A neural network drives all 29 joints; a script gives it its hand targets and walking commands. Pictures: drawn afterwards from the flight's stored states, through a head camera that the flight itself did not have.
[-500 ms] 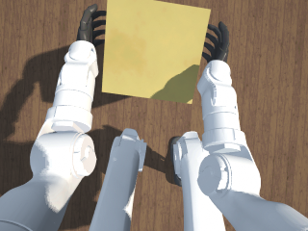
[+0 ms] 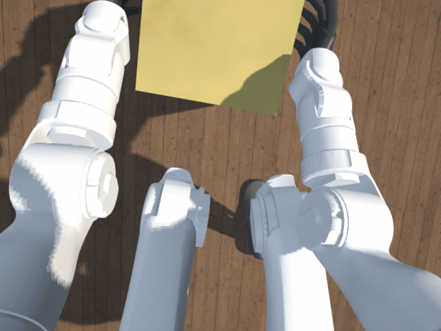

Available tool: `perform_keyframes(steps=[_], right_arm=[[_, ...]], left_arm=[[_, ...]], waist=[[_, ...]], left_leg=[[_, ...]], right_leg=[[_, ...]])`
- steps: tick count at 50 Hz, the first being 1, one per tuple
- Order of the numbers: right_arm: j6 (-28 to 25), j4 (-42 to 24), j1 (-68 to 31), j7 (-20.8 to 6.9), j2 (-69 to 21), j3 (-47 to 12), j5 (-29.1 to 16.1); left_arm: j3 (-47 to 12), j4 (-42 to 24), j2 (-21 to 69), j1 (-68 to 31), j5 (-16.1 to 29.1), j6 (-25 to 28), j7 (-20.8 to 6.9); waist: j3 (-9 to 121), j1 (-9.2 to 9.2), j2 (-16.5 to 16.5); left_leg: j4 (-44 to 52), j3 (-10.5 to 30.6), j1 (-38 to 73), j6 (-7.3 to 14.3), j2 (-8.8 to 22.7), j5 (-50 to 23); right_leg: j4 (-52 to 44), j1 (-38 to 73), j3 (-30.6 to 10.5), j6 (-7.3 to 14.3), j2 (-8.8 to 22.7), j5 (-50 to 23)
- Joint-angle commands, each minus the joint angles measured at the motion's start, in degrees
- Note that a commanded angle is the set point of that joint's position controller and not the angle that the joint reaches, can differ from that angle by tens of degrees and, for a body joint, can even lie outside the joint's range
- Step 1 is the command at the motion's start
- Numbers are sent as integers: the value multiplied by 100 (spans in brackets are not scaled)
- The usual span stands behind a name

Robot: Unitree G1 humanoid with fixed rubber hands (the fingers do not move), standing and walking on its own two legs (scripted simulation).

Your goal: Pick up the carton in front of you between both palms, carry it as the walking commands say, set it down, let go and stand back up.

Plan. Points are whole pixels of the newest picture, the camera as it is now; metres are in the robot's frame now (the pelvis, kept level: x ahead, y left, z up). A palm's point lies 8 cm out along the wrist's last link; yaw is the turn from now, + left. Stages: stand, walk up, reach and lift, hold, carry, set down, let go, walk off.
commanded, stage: set down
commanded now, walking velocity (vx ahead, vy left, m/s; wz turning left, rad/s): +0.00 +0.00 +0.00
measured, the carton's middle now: (215, 39) +0.54 +0.05 -0.25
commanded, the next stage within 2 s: none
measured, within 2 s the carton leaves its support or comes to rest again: rests again in 0.66 s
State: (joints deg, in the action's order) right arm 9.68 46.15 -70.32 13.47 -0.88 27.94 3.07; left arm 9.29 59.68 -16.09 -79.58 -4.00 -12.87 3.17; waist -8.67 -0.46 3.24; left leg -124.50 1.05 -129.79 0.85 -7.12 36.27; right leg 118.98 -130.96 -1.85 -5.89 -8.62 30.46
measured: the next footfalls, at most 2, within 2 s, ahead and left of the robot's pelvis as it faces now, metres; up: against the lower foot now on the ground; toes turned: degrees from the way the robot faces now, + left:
none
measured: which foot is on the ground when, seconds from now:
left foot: down 0.00-1.00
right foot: down 0.00-1.00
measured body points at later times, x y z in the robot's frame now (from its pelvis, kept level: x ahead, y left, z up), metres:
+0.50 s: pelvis +0.00 -0.01 -0.01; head +0.34 +0.05 +0.28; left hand +0.55 +0.20 -0.16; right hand +0.54 -0.10 -0.16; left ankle +0.09 +0.10 -0.35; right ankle +0.12 -0.13 -0.35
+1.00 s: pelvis +0.02 +0.00 -0.01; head +0.37 +0.06 +0.26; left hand +0.56 +0.20 -0.19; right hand +0.55 -0.11 -0.18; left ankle +0.09 +0.09 -0.35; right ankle +0.12 -0.13 -0.35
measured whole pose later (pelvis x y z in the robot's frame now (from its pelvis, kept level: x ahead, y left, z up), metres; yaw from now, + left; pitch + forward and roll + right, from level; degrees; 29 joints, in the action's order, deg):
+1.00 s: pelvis +0.02 +0.00 -0.01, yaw +1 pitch +43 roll -4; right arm 4.5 54.1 -73.7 3.5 2.8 32.7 9.8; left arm 14.9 65.2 -17.1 -81.4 -7.7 -5.2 -2.1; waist -10.3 0.3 3.3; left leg -127.6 -0.3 -131.1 2.7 -4.7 39.0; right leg 123.0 -131.7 -0.8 -4.9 -7.1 34.4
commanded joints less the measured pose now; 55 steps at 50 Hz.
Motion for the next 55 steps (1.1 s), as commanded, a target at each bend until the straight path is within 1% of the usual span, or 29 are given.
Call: perform_keyframes(steps=[1,4,10,15,20,26,38,44,45,46,47,48,49,50,51,52,53,55], right_arm=[[-18,72,-3236,-1664,-4823,-2463,-198],[-21,244,-3029,-1678,-4698,-2278,-47],[65,477,-2986,-1719,-4332,-1780,241],[110,751,-2781,-1712,-4031,-1403,468],[116,951,-2551,-1746,-3810,-1136,627],[96,1131,-2198,-1810,-3642,-975,727],[9,1453,-1516,-1903,-3205,-803,774],[-62,1544,-1270,-1865,-2938,-755,734],[-87,1530,-1223,-1839,-2853,-752,708],[-161,1505,-979,-1712,-2389,-593,719],[-229,1469,-862,-1632,-2086,-612,687],[-332,1436,-667,-1499,-1597,-567,613],[-467,1459,-367,-1290,-745,-469,542],[-625,1392,-86,-1016,412,-359,373],[-764,1236,-158,-778,1154,-434,61],[-868,1113,-366,-628,1311,-639,-242],[-948,1073,-447,-535,1479,-643,-440],[-1063,881,-796,-503,1473,-907,-807]], left_arm=[[-1487,-344,5449,-2183,413,307,-1505],[-1279,-113,5239,-2115,306,347,-1513],[-789,242,4782,-2145,-70,281,-1597],[-541,364,4395,-2158,-220,237,-1663],[-368,533,4163,-1984,-338,215,-1689],[-258,703,3961,-1717,-431,235,-1673],[-296,987,3530,-1160,-447,343,-1535],[-370,1052,3207,-1048,-388,443,-1438],[-385,1033,3105,-1041,-368,474,-1409],[-265,1013,2611,-901,-405,536,-1281],[-269,934,2313,-896,-357,598,-1192],[-208,913,1812,-765,-306,675,-1053],[-71,920,943,-534,-271,775,-840],[86,889,-254,-274,-195,908,-553],[88,872,-1110,-278,-11,1059,-308],[-63,893,-1357,-420,225,1166,-178],[-183,790,-1373,-547,454,1241,-125],[-318,240,-1472,-1067,864,1377,-133]], waist=[[6011,-200,-599],[5582,-172,-477],[4878,-269,-526],[4559,-196,-495],[4315,-206,-514],[4112,-198,-462],[3812,-141,-457],[3804,-93,-477],[3843,-91,-486],[3864,-82,-479],[3967,-79,-494],[4059,-82,-522],[4132,-81,-535],[4240,-103,-550],[4468,-128,-542],[4651,-143,-534],[4697,-104,-542],[4885,-95,-661]], left_leg=[[1400,139,3565,-139,65,-3051],[1411,112,3079,-76,52,-2684],[1479,31,2397,39,53,-1831],[1456,56,2080,95,74,-1542],[1432,99,1961,107,96,-1643],[1398,159,1862,127,122,-1897],[1305,335,1981,168,194,-2433],[1234,395,2095,179,264,-2558],[1210,398,2128,178,285,-2600],[1189,396,2165,151,329,-2610],[1151,401,2253,152,353,-2739],[1134,407,2378,131,394,-2864],[1116,419,2519,109,452,-2984],[1108,412,2658,60,516,-3019],[1082,419,2713,21,578,-3031],[1073,452,2712,-12,616,-3032],[1065,482,2767,-25,639,-3115],[939,568,3002,-20,680,-3365]], right_leg=[[-195,2488,750,299,-158,-1635],[-196,2478,709,322,-148,-1568],[-269,2428,620,381,-174,-1103],[-281,2357,576,410,-168,-944],[-267,2226,532,424,-149,-1002],[-240,2086,502,405,-121,-1152],[-111,1705,491,364,-70,-1230],[-4,1718,502,328,-41,-1256],[24,1747,508,313,-30,-1282],[47,1803,524,273,-7,-1306],[75,1927,520,254,19,-1404],[102,1994,537,218,49,-1486],[119,2060,551,188,95,-1560],[129,2107,569,160,168,-1598],[166,2150,584,131,245,-1652],[185,2219,584,118,300,-1731],[203,2253,557,127,330,-1843],[310,2212,459,182,360,-1987]])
